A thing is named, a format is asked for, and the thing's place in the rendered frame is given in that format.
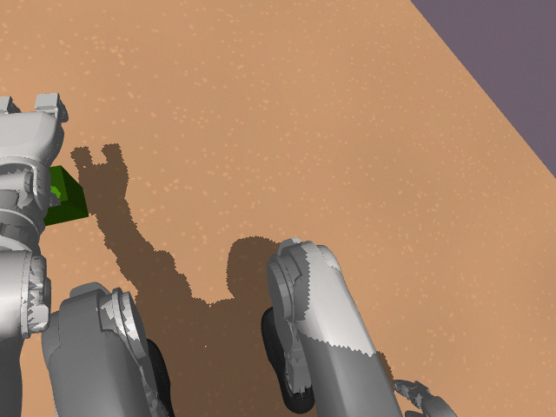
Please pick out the carton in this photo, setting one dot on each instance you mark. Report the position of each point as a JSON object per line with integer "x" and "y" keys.
{"x": 70, "y": 193}

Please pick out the right robot foot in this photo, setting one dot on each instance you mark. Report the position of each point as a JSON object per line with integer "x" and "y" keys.
{"x": 297, "y": 403}

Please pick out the left robot arm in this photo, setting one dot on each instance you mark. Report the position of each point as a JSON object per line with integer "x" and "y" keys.
{"x": 25, "y": 289}

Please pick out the right robot hand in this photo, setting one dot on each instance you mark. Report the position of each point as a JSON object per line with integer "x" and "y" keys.
{"x": 420, "y": 396}

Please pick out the left robot foot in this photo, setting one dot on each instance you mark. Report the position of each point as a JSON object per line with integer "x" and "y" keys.
{"x": 161, "y": 377}

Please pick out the left robot hand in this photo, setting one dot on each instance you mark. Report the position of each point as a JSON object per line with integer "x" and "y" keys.
{"x": 34, "y": 135}

